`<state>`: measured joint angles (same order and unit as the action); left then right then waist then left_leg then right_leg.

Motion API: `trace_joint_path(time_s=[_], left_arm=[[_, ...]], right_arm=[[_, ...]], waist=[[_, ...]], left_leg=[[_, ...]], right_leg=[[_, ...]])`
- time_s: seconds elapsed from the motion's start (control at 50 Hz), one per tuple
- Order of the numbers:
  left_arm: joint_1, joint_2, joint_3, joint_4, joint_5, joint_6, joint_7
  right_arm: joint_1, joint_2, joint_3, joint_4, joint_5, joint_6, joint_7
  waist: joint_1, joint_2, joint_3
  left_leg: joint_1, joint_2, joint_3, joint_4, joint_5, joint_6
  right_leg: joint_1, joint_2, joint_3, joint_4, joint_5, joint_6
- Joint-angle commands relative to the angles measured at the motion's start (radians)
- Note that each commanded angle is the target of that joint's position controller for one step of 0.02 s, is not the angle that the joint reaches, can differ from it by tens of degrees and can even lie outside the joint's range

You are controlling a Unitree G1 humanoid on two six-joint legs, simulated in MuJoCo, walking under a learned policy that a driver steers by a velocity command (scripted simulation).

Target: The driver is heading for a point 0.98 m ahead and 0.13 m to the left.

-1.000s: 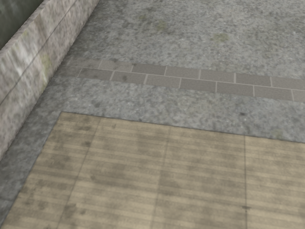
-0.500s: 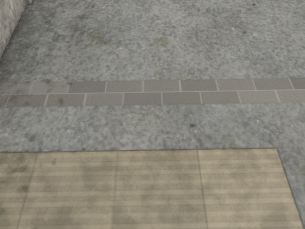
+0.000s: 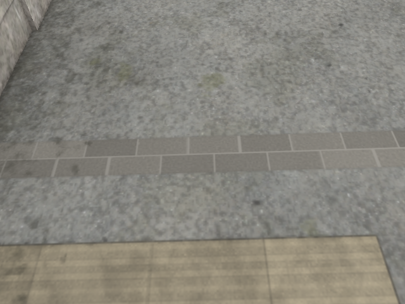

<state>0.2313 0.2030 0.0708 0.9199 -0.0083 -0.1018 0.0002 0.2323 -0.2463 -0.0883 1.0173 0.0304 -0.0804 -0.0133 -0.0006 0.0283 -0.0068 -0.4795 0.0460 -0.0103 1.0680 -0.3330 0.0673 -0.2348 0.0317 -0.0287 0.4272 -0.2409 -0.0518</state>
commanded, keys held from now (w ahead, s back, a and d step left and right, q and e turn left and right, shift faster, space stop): w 0.36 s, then no key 0.64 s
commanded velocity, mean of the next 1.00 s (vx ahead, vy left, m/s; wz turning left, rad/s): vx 0.28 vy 0.00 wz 0.00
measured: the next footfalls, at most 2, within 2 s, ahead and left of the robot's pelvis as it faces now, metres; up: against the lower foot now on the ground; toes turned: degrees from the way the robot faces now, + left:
left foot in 0.36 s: +0.35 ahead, +0.15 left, +0.00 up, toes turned +3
right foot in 0.80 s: +0.44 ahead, -0.07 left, +0.00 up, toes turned +0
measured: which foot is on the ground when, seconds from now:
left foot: up 0.00-0.34, down 0.36-1.00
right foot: down 0.00-0.36, up 0.38-0.78, down 0.80-1.00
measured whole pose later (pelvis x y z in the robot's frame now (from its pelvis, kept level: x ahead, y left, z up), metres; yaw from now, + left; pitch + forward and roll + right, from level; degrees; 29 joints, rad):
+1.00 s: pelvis +0.35 +0.06 -0.01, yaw +0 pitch +0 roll +1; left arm 0.07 0.21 0.06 1.03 0.00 -0.01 0.03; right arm 0.16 -0.22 -0.03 1.04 -0.01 -0.02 -0.03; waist -0.02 0.01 0.03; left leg -0.16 -0.04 0.06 0.47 -0.31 0.05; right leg -0.31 -0.03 0.01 0.50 -0.19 0.01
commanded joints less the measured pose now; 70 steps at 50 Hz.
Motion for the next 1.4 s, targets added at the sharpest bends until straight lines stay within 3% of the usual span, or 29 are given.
trace_joint_path(time_s=[0.02, 0.06, 0.14, 0.26, 0.3, 0.32, 0.34, 0.36, 0.38, 0.4, 0.42, 0.44, 0.46, 0.48, 0.52, 0.56, 0.62, 0.72, 0.78, 0.8, 0.82, 0.84, 0.86, 0.88, 0.9, 0.96, 1.06, 1.4], left_arm=[[0.062, 0.095, 0.008, -0.008, 0.000, -0.009, -0.001], [0.105, 0.101, 0.006, 0.025, -0.007, -0.006, 0.009], [0.122, 0.137, 0.009, 0.056, -0.008, -0.005, 0.014], [0.169, 0.152, 0.020, 0.113, -0.023, -0.003, 0.015], [0.154, 0.166, 0.026, 0.123, -0.023, 0.001, 0.018], [0.137, 0.171, 0.028, 0.123, -0.023, 0.005, 0.018], [0.122, 0.162, 0.025, 0.117, -0.024, 0.013, 0.017], [0.116, 0.139, 0.014, 0.092, 0.001, 0.016, 0.017], [0.250, -0.003, -0.025, 0.086, -0.008, -0.001, 0.007], [0.214, 0.086, -0.004, 0.105, -0.027, -0.022, 0.002], [0.121, 0.140, 0.011, 0.079, -0.040, -0.028, 0.005], [0.071, 0.142, 0.014, 0.072, -0.034, -0.024, 0.017], [0.050, 0.133, 0.022, 0.071, -0.016, -0.013, 0.027], [0.070, 0.124, 0.027, 0.072, -0.008, 0.003, 0.033], [0.090, 0.075, 0.024, 0.074, -0.007, 0.026, 0.038], [0.054, 0.066, 0.023, 0.058, 0.002, 0.040, 0.042], [-0.039, 0.063, 0.014, 0.034, 0.006, 0.055, 0.039], [-0.152, 0.097, 0.013, 0.019, -0.001, 0.081, 0.035], [-0.158, 0.102, 0.011, 0.025, 0.009, 0.078, 0.033], [-0.142, 0.120, 0.013, 0.035, 0.021, 0.076, 0.033], [-0.127, 0.157, 0.019, 0.039, 0.028, 0.072, 0.036], [-0.149, 0.203, 0.028, 0.041, 0.017, 0.078, 0.039], [-0.162, 0.150, 0.021, 0.050, 0.004, 0.084, 0.035], [-0.175, 0.112, 0.014, 0.052, 0.001, 0.088, 0.030], [-0.192, 0.106, 0.010, 0.051, 0.008, 0.088, 0.029], [-0.188, 0.123, 0.012, 0.071, 0.011, 0.077, 0.030], [-0.180, 0.123, 0.007, 0.099, 0.006, 0.078, 0.033], [-0.175, 0.116, -0.002, 0.146, 0.009, 0.102, 0.040]], right_arm=[[-0.094, -0.061, -0.017, -0.080, -0.010, -0.009, -0.004], [-0.140, -0.036, -0.013, -0.101, -0.009, -0.002, -0.003], [-0.285, -0.002, 0.004, -0.149, -0.011, 0.002, 0.015], [-0.415, -0.045, 0.010, -0.210, -0.002, 0.005, 0.039], [-0.364, -0.067, -0.001, -0.207, 0.000, 0.000, 0.042], [-0.280, -0.095, -0.016, -0.185, -0.005, -0.002, 0.039], [-0.105, -0.139, -0.042, -0.134, -0.006, -0.002, 0.032], [0.083, -0.202, -0.059, -0.091, -0.016, -0.006, 0.029], [0.148, -0.266, -0.060, -0.074, -0.037, -0.006, 0.038], [0.122, -0.173, -0.033, -0.081, -0.033, -0.007, 0.042], [-0.002, -0.124, -0.015, -0.107, -0.027, -0.013, 0.041], [-0.093, -0.090, -0.001, -0.128, -0.029, -0.019, 0.043], [-0.135, -0.063, 0.007, -0.127, -0.036, -0.023, 0.048], [-0.137, -0.052, 0.013, -0.115, -0.044, -0.027, 0.050], [-0.110, -0.045, 0.021, -0.085, -0.053, -0.028, 0.045], [-0.103, -0.066, 0.023, -0.067, -0.057, -0.024, 0.028], [-0.108, -0.094, 0.024, -0.057, -0.052, -0.006, 0.007], [-0.054, -0.104, 0.027, -0.019, -0.047, 0.019, -0.003], [-0.065, -0.088, 0.035, -0.014, -0.034, 0.031, -0.006], [-0.032, -0.077, 0.038, -0.005, -0.029, 0.032, -0.005], [-0.011, -0.068, 0.041, -0.012, -0.041, 0.028, -0.005], [0.096, -0.065, 0.034, 0.009, -0.045, 0.025, -0.002], [0.081, -0.047, 0.040, 0.013, -0.042, 0.031, -0.006], [0.018, -0.058, 0.040, 0.001, -0.039, 0.042, -0.009], [-0.013, -0.063, 0.039, -0.004, -0.035, 0.051, -0.014], [-0.017, -0.071, 0.036, -0.001, -0.040, 0.065, -0.016], [-0.026, -0.071, 0.034, 0.012, -0.034, 0.069, -0.014], [-0.005, -0.061, 0.046, 0.051, -0.038, 0.069, -0.019]], waist=[[0.023, -0.109, 0.011], [0.021, -0.107, 0.022], [0.038, -0.100, 0.067], [0.054, -0.113, 0.121], [0.015, -0.132, 0.092], [-0.031, -0.137, 0.038], [-0.104, -0.132, -0.059], [-0.172, -0.039, -0.201], [-0.091, 0.258, -0.371], [-0.107, 0.186, -0.364], [-0.086, 0.134, -0.210], [-0.048, 0.028, -0.142], [-0.016, -0.012, -0.099], [0.014, 0.002, -0.098], [0.038, 0.026, -0.092], [0.052, 0.031, -0.083], [0.040, 0.040, -0.086], [0.000, 0.046, -0.057], [0.024, 0.030, -0.035], [0.028, 0.001, -0.038], [0.008, -0.039, -0.065], [-0.068, -0.132, -0.093], [-0.051, -0.153, -0.098], [-0.027, -0.127, -0.065], [-0.022, -0.097, -0.046], [-0.023, -0.088, -0.044], [-0.017, -0.054, -0.055], [-0.004, -0.026, 0.016]], left_leg=[[-0.300, 0.086, -0.044, -0.041, 0.123, 0.007], [-0.281, 0.067, -0.018, -0.129, 0.196, -0.020], [-0.172, 0.017, 0.021, -0.393, 0.385, -0.044], [-0.139, 0.011, 0.013, -0.525, 0.353, -0.004], [-0.037, -0.012, 0.037, -0.558, 0.288, 0.026], [0.095, -0.046, 0.067, -0.564, 0.271, 0.043], [0.321, -0.069, 0.081, -0.560, 0.271, 0.069], [0.643, 0.100, -0.119, -0.532, 0.276, 0.128], [0.927, 0.352, -0.613, -0.687, 0.172, 0.296], [0.882, 0.344, -0.691, -0.761, 0.196, 0.282], [0.728, 0.313, -0.508, -0.755, 0.371, 0.240], [0.567, 0.274, -0.361, -0.756, 0.566, 0.213], [0.445, 0.233, -0.259, -0.764, 0.701, 0.194], [0.377, 0.208, -0.199, -0.781, 0.764, 0.177], [0.306, 0.188, -0.141, -0.804, 0.852, 0.180], [0.271, 0.173, -0.089, -0.812, 0.921, 0.187], [0.253, 0.133, -0.023, -0.812, 0.899, 0.147], [0.290, 0.143, -0.057, -0.819, 0.659, 0.129], [0.289, 0.132, -0.082, -0.762, 0.492, 0.116], [0.277, 0.099, -0.079, -0.730, 0.422, 0.080], [0.248, 0.052, -0.058, -0.680, 0.346, 0.044], [0.173, -0.010, -0.027, -0.687, 0.215, 0.009], [0.200, -0.032, 0.005, -0.703, 0.153, -0.009], [0.221, -0.040, 0.021, -0.697, 0.131, -0.016], [0.218, -0.036, 0.023, -0.686, 0.126, -0.015], [0.246, -0.023, 0.014, -0.668, 0.203, -0.009], [0.279, -0.013, 0.012, -0.642, 0.276, -0.011], [0.226, 0.006, -0.004, -0.694, 0.135, -0.014]], right_leg=[[0.244, -0.285, 0.297, -0.247, 0.232, -0.145], [0.218, -0.260, 0.225, -0.255, 0.345, -0.142], [0.124, -0.223, 0.141, -0.280, 0.328, -0.127], [0.231, -0.288, 0.135, -0.259, 0.311, -0.118], [0.268, -0.301, 0.121, -0.191, 0.470, -0.103], [0.264, -0.279, 0.094, -0.092, 0.649, -0.087], [0.205, -0.227, 0.056, 0.094, 0.756, -0.064], [-0.021, -0.166, 0.020, 0.425, 0.496, -0.030], [-0.364, 0.022, 0.039, 0.797, -0.230, 0.037], [-0.442, -0.001, 0.175, 0.929, -0.332, 0.024], [-0.489, -0.048, 0.146, 0.954, -0.272, 0.016], [-0.434, -0.099, 0.116, 0.915, -0.193, 0.020], [-0.380, -0.125, 0.103, 0.855, -0.162, 0.027], [-0.312, -0.146, 0.104, 0.811, -0.139, 0.024], [-0.250, -0.147, 0.094, 0.726, -0.112, 0.030], [-0.239, -0.142, 0.087, 0.611, -0.048, 0.049], [-0.181, -0.131, 0.070, 0.386, 0.084, 0.064], [-0.130, -0.112, 0.076, 0.214, 0.121, 0.062], [-0.049, -0.101, 0.064, 0.053, 0.137, 0.039], [0.020, -0.114, 0.078, -0.024, 0.267, 0.026], [0.099, -0.161, 0.121, -0.006, 0.456, 0.010], [0.186, -0.190, 0.138, 0.054, 0.522, -0.036], [0.149, -0.167, 0.128, 0.049, 0.386, -0.043], [0.092, -0.143, 0.122, 0.029, 0.286, -0.026], [0.071, -0.132, 0.114, 0.018, 0.269, -0.010], [0.069, -0.117, 0.101, 0.037, 0.334, -0.005], [0.078, -0.108, 0.094, 0.059, 0.377, -0.012], [0.080, -0.081, 0.077, 0.029, 0.227, 0.008]])
Velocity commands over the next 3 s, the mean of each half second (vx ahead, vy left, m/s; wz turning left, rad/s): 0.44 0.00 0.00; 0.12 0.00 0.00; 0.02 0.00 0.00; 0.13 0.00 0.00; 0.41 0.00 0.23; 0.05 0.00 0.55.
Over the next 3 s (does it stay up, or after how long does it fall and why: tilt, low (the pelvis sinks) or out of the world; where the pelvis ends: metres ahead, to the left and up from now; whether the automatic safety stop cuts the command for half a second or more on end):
stays up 0.75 0.01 -0.01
